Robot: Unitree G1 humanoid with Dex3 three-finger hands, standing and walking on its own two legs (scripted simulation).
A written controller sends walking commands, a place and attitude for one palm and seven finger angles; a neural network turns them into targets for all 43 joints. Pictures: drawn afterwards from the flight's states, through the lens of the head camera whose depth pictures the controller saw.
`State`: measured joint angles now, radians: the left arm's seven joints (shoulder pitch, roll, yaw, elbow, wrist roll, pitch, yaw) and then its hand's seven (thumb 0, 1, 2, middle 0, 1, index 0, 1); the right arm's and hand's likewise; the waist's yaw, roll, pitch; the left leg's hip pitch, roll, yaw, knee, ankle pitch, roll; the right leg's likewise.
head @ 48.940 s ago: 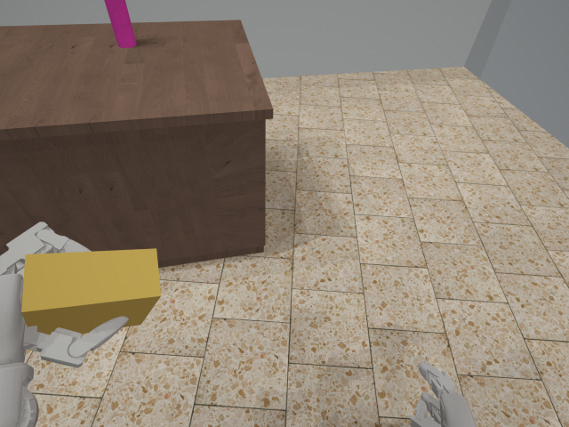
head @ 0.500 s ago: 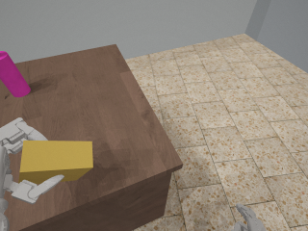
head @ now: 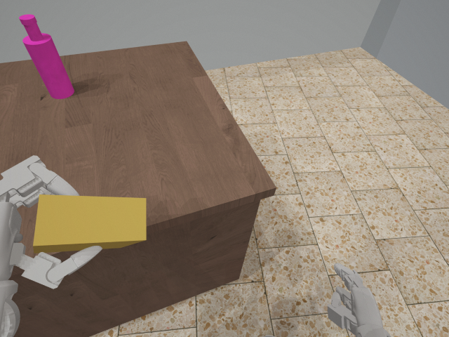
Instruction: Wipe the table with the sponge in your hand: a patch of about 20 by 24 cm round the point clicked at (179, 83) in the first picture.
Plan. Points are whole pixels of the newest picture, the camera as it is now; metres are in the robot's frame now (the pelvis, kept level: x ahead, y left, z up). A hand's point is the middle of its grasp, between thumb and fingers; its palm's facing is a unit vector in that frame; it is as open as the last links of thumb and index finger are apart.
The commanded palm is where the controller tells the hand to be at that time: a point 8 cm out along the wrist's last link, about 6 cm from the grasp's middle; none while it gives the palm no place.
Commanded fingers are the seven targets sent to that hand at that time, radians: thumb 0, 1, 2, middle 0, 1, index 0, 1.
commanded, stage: step back with the hand held close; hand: left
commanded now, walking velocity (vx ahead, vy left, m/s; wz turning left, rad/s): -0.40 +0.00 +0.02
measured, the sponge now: (102, 226) +0.24 +0.17 +0.15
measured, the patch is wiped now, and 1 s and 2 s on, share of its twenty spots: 1.00 1.00 1.00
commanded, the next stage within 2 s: stop stepping back and stand still in 0.14 s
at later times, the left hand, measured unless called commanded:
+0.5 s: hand out of the picture +0.05 +0.23 +0.18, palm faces +0.32 -0.87 -0.37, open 9.6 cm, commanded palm -0.01 +0.28 +0.21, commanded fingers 0.00 0.10 1.30 -1.20 -1.60 -1.20 -1.60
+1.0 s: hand out of the picture -0.04 +0.21 +0.19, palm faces +0.28 -0.88 -0.38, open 9.6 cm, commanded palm -0.07 +0.26 +0.21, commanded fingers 0.00 0.10 1.30 -1.20 -1.60 -1.20 -1.60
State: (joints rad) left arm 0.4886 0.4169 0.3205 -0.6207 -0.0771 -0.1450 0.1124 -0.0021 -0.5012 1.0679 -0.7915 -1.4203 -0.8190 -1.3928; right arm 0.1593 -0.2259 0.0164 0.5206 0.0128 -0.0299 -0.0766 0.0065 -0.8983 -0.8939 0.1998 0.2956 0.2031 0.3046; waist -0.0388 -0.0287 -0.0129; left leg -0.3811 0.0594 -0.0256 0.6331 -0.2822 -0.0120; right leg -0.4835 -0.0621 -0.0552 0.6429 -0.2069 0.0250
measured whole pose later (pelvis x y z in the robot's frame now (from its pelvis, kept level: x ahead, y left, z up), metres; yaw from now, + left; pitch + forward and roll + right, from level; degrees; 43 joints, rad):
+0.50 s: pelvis -0.18 +0.00 +0.00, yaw -2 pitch +1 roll +0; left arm 0.47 0.41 0.32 -0.54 -0.05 -0.09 0.14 0.00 -0.51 1.07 -0.79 -1.42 -0.82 -1.39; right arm 0.23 -0.23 0.01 0.58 0.01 -0.08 -0.08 0.01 -0.90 -0.89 0.20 0.30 0.20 0.30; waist -0.04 -0.04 -0.08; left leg -0.21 0.04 0.05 0.61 -0.47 0.03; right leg -0.55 -0.05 -0.07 0.67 -0.28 0.00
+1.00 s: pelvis -0.26 +0.00 +0.00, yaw -6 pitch -2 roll -2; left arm 0.52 0.40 0.34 -0.61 -0.04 -0.15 0.13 0.00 -0.51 1.07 -0.80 -1.42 -0.82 -1.39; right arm 0.23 -0.22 0.00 0.62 0.01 -0.10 -0.07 0.01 -0.90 -0.89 0.20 0.30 0.20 0.30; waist -0.01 0.00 -0.01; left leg -0.34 0.06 0.03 0.67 -0.38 0.05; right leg -0.43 -0.03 -0.08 0.78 -0.46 -0.03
